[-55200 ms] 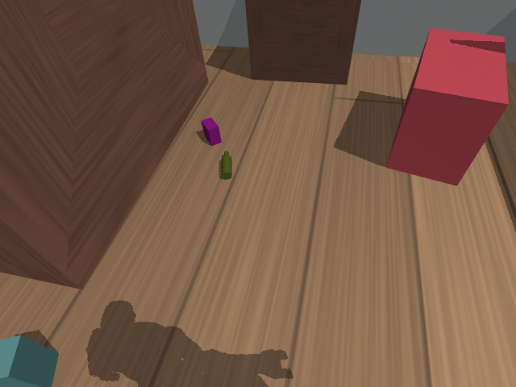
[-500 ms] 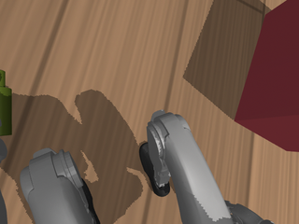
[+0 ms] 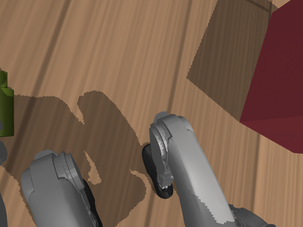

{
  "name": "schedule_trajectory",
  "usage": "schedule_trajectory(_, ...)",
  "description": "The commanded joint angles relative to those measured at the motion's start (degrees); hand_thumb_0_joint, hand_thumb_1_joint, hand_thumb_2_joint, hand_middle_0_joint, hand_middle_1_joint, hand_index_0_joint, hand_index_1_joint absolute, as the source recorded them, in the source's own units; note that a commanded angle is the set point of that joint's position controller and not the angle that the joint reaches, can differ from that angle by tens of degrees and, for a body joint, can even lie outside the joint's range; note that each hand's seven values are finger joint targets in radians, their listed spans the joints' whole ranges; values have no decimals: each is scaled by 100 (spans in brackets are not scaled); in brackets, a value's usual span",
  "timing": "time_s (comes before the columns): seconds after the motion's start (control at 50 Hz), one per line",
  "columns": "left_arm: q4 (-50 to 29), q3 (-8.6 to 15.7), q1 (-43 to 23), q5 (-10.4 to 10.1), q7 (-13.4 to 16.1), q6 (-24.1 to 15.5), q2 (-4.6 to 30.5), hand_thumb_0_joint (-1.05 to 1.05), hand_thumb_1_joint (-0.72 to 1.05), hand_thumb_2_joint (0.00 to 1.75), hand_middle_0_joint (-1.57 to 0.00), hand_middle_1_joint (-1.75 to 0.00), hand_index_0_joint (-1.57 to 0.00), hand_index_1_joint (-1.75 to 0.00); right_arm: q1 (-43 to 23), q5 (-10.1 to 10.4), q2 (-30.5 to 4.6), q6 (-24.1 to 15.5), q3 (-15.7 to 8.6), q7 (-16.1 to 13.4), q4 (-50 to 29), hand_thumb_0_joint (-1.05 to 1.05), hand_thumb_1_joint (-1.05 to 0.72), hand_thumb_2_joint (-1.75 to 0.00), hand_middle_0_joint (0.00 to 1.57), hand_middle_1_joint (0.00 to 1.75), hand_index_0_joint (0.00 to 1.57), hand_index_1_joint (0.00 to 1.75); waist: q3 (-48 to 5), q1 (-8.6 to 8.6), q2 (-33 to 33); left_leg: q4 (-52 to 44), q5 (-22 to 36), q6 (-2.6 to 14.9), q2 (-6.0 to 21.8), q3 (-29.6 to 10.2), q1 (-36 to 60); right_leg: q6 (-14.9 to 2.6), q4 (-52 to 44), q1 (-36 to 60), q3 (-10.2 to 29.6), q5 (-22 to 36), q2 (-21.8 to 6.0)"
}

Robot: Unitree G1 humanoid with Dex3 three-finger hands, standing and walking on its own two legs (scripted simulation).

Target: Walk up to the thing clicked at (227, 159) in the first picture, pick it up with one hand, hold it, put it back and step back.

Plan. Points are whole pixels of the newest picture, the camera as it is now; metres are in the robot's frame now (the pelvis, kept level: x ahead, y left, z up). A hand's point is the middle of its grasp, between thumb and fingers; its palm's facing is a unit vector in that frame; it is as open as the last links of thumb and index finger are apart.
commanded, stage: rise first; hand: left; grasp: from above
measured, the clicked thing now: (1, 103) +0.48 +0.31 -0.31
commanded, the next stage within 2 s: approach in 0.44 s
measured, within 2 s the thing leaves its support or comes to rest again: neither
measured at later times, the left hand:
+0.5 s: hand out of the picture +0.41 +0.34 -0.20, palm faces +0.04 -0.47 -0.88, open 13.3 cm
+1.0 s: hand (5, 96) +0.48 +0.27 -0.21, palm faces +0.07 -0.53 -0.84, open 13.4 cm
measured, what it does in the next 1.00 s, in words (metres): stands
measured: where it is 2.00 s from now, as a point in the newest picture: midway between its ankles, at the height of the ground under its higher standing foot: (127, 197)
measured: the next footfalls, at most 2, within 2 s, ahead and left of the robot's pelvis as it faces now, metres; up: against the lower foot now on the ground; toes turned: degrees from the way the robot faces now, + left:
none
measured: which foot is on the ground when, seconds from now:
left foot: down 0.00-1.00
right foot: down 0.00-1.00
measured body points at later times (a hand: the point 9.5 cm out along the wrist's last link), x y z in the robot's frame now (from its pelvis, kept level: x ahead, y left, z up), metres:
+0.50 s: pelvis +0.00 +0.00 +0.00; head +0.28 +0.08 +0.35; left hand +0.41 +0.36 -0.15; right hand +0.01 -0.26 -0.08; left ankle +0.07 +0.14 -0.30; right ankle +0.12 -0.13 -0.30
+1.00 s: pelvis +0.00 +0.00 -0.01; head +0.29 +0.07 +0.33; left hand +0.47 +0.29 -0.16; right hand -0.01 -0.28 -0.06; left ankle +0.07 +0.14 -0.30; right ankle +0.12 -0.13 -0.30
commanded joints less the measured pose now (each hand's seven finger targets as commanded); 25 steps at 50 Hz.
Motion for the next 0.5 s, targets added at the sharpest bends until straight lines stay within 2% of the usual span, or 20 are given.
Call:
schedule_trajectory(0.0,-648,-152,-1566,207,293,-95,1279,0,-39,88,-22,-89,-20,-92,1400,-41,-1756,-49,-420,-22,338,0,-92,-91,20,30,20,30,-3998,-336,2160,-1536,812,247,87,611,2607,-272,-1233,2191,-634,1317,134)
schedule_trajectory(0.04,-788,-94,-1591,193,319,-108,1424,0,-39,87,-22,-89,-20,-92,1328,-57,-1736,-57,-411,-38,359,0,-93,-91,20,30,20,30,-3964,-286,2198,-1506,821,259,82,659,2626,-260,-1229,2213,-634,1306,105)
schedule_trajectory(0.08,-690,25,-1522,259,374,-109,1529,0,-42,90,-20,-90,-17,-93,1403,-67,-1740,-65,-385,-32,333,0,-92,-91,20,30,20,30,-4187,-267,2241,-1465,951,243,94,703,2667,-264,-1228,2433,-609,1435,138)
schedule_trajectory(0.1,-720,-23,-1558,211,385,-100,1453,0,-41,89,-20,-90,-18,-93,1312,-65,-1696,-67,-365,-37,297,0,-92,-91,20,30,20,30,-4089,-261,2291,-1408,981,249,90,688,2810,-263,-1185,2231,-629,1454,94)
schedule_trajectory(0.12,-729,-90,-1609,241,364,-96,1466,0,-41,89,-19,-92,-17,-94,1311,-122,-1740,-64,-362,-33,349,0,-92,-91,20,30,20,30,-4022,-358,2308,-1429,952,258,80,679,2741,-249,-1158,2271,-657,1437,86)
schedule_trajectory(0.14,-667,-66,-1561,204,340,-97,1440,0,-41,89,-21,-90,-19,-92,1307,-118,-1721,-60,-356,-45,319,0,-92,-91,20,30,20,30,-4012,-347,2241,-1446,927,260,74,677,2784,-245,-1176,2255,-660,1392,97)
schedule_trajectory(0.18,-610,19,-1578,269,347,-85,1541,0,-38,87,-23,-88,-20,-90,1353,-72,-1763,-52,-387,-50,385,0,-92,-91,20,30,20,30,-4030,-277,2234,-1474,841,259,93,682,2723,-258,-1239,2216,-646,1315,104)
schedule_trajectory(0.2,-534,-38,-1526,328,330,-73,1515,0,-39,87,-23,-88,-20,-90,1360,-83,-1731,-55,-374,-47,390,0,-92,-91,20,30,20,30,-4029,-294,2258,-1484,784,248,90,695,2638,-266,-1258,2228,-627,1263,136)
schedule_trajectory(0.24,-436,-2,-1332,338,305,-59,1448,0,-42,90,-21,-90,-18,-93,1374,-67,-1749,-57,-400,-48,383,0,-92,-91,20,30,20,30,-4033,-232,2201,-1510,792,241,94,665,2628,-270,-1259,2201,-643,1243,129)
schedule_trajectory(0.26,-370,-30,-1267,315,297,-37,1308,0,-41,89,-19,-91,-17,-94,1413,-51,-1724,-58,-391,-30,336,0,-92,-91,20,30,20,30,-4085,-262,2180,-1492,836,235,93,646,2668,-278,-1251,2200,-649,1279,131)
schedule_trajectory(0.28,-458,-184,-1479,280,251,-32,1291,0,-42,90,-19,-92,-17,-94,1281,-97,-1701,-92,-390,-48,360,0,-92,-91,20,30,20,30,-3885,-334,2061,-1485,744,252,83,674,2585,-245,-1272,2152,-652,1186,128)
schedule_trajectory(0.3,-378,-74,-1323,264,259,-49,1214,0,-41,89,-21,-90,-18,-93,1398,-43,-1747,-81,-419,-52,348,0,-92,-91,20,30,20,30,-3977,-283,2080,-1525,781,243,103,627,2601,-265,-1291,2145,-651,1229,158)
schedule_trajectory(0.34,-430,-137,-1444,229,246,-64,1160,0,-40,89,-20,-91,-18,-94,1483,-63,-1680,-102,-407,-42,316,0,-92,-91,20,30,20,30,-3986,-352,2042,-1501,874,255,90,628,2553,-252,-1269,2182,-639,1319,145)
schedule_trajectory(0.36,-456,-153,-1501,178,256,-58,1116,0,-40,88,-22,-89,-19,-92,1417,-55,-1760,-103,-437,-34,335,0,-92,-91,20,30,20,30,-3946,-372,2024,-1526,794,248,104,588,2571,-261,-1265,2075,-661,1267,142)
schedule_trajectory(0.38,-491,-135,-1447,174,251,-66,1198,0,-40,88,-21,-91,-19,-93,1385,-56,-1779,-122,-461,-41,352,0,-92,-91,20,30,20,30,-3897,-347,1986,-1555,738,259,92,604,2478,-247,-1277,2160,-651,1204,138)
schedule_trajectory(0.4,-483,-125,-1387,111,241,-73,1093,0,-41,90,-20,-91,-18,-93,1425,-44,-1711,-116,-434,-31,297,0,-92,-90,20,30,20,30,-3930,-357,1962,-1522,801,255,90,581,2625,-253,-1273,2088,-663,1245,133)
schedule_trajectory(0.46,-593,-146,-1450,151,240,-103,1191,0,-40,88,-20,-92,-18,-94,1357,-54,-1736,-123,-471,-52,389,0,-92,-91,20,30,20,30,-3910,-319,2077,-1584,729,251,87,571,2657,-260,-1232,2025,-668,1208,116)
schedule_trajectory(0.48,-532,-81,-1407,177,265,-98,1170,0,-40,88,-20,-91,-18,-93,1465,-25,-1747,-115,-457,-35,324,0,-92,-90,20,30,20,30,-4088,-304,2099,-1540,867,221,104,592,2755,-277,-1238,2135,-640,1339,147)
